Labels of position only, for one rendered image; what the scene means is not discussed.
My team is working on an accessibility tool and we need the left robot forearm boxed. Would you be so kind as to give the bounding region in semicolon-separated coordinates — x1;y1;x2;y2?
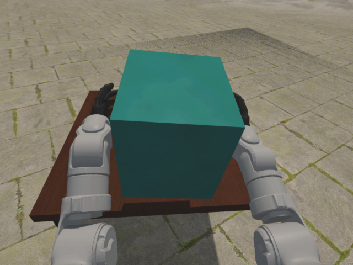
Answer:
51;114;113;265

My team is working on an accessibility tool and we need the right robot forearm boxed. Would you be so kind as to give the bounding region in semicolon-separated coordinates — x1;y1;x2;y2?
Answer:
232;125;320;260

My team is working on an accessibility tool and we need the table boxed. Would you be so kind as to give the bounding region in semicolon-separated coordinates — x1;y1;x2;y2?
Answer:
29;91;250;227

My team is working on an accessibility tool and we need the carton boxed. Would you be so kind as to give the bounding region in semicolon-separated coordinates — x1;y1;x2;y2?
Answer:
110;49;245;199

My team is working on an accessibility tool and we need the robot right hand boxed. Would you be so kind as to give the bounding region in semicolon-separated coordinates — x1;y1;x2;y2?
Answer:
233;92;250;126

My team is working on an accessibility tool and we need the right robot upper arm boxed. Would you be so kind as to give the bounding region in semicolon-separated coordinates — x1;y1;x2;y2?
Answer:
254;221;334;265

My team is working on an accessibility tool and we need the left robot upper arm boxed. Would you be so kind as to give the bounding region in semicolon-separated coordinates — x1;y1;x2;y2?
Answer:
52;222;118;265

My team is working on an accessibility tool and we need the robot left hand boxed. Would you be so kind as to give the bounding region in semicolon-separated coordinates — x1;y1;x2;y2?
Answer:
90;83;118;120

